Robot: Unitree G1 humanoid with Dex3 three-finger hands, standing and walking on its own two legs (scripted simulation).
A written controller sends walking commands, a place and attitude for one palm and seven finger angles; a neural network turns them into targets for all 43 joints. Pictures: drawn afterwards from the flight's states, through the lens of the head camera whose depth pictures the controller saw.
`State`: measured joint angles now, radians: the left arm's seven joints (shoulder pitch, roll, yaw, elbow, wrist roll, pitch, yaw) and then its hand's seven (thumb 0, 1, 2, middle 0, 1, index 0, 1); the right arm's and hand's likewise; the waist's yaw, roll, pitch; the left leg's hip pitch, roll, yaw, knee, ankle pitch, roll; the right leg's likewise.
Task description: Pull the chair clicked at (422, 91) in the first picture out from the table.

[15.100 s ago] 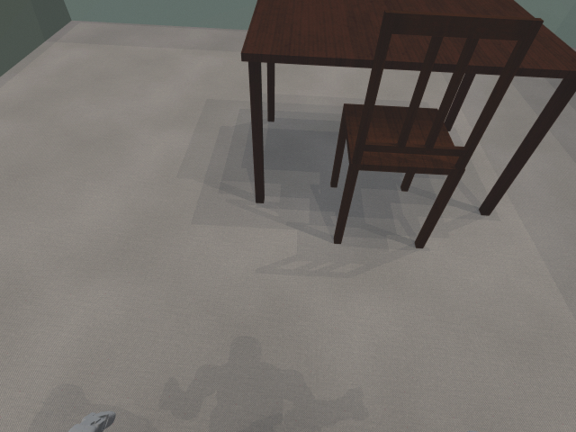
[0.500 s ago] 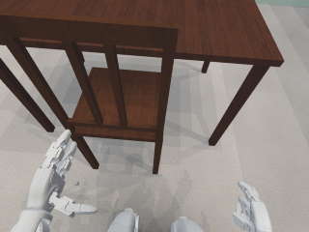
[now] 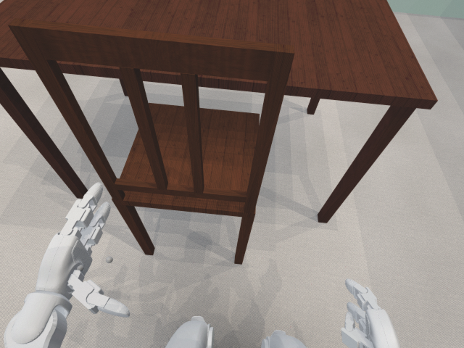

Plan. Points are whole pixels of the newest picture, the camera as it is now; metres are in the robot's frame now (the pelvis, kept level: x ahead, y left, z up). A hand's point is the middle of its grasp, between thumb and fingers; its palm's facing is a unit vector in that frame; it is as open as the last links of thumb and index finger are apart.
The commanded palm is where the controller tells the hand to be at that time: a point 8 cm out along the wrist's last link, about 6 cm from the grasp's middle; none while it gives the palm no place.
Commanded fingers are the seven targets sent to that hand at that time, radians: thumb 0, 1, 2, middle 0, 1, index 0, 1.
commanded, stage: raise the hand toward the chair's back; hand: left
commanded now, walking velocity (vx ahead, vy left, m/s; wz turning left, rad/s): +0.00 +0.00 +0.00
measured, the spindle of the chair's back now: (150, 140) +0.49 +0.20 +0.03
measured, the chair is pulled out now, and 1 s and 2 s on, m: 0.00 0.00 0.00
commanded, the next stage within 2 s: aim the fingers beside a spindle in 0.38 s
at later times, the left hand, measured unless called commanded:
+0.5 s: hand (113, 260) +0.24 +0.20 +0.04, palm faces -0.02 -1.00 -0.05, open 16.9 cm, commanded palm +0.23 +0.25 +0.04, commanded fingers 0.00 -0.50 0.30 -0.06 -0.08 -0.06 -0.08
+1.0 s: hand (129, 243) +0.27 +0.19 +0.02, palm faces -0.04 -1.00 -0.05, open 16.9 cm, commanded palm +0.26 +0.25 +0.02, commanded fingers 0.00 -0.50 0.30 -0.06 -0.08 -0.06 -0.08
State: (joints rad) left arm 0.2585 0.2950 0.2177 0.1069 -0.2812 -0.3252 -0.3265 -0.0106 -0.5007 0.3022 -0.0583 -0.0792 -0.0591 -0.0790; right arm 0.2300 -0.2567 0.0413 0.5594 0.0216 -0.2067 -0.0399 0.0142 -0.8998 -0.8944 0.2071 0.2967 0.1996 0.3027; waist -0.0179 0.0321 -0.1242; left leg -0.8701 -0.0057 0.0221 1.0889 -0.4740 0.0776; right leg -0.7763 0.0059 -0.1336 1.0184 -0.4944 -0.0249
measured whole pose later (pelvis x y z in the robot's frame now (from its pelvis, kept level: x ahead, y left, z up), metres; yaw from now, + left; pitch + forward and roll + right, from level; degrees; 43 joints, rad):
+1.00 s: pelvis +0.00 -0.03 -0.01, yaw -1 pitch +17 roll -2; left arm 0.14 0.30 0.27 0.26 -0.30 -0.38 -0.36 -0.01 -0.50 0.30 -0.06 -0.08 -0.06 -0.08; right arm 0.23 -0.27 0.02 0.59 0.02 -0.21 -0.03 0.01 -0.90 -0.89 0.21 0.30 0.20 0.30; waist -0.03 0.03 -0.14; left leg -0.93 0.02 0.02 1.12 -0.49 0.05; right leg -0.85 0.02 -0.13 1.07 -0.52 -0.06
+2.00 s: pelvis -0.01 -0.01 -0.03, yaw -2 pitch +22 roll -3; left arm -0.16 0.29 0.24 0.46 -0.23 -0.42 -0.28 -0.01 -0.50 0.30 -0.06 -0.08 -0.06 -0.08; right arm 0.23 -0.27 0.03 0.60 0.00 -0.13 0.00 0.01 -0.90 -0.89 0.21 0.30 0.20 0.30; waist -0.05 0.03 -0.16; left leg -1.10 0.01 0.04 1.24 -0.52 0.07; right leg -1.03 0.02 -0.11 1.19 -0.55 -0.04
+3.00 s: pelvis -0.01 -0.01 -0.04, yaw -2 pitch +22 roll -3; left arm -0.16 0.34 0.30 0.48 -0.25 -0.43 -0.30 -0.01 -0.50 0.30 -0.06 -0.08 -0.06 -0.08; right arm 0.22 -0.27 0.04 0.59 0.00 -0.13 0.00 0.01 -0.90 -0.89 0.20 0.30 0.20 0.30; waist -0.05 0.03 -0.16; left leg -1.11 0.02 0.03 1.25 -0.52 0.06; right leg -1.03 0.02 -0.12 1.20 -0.55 -0.05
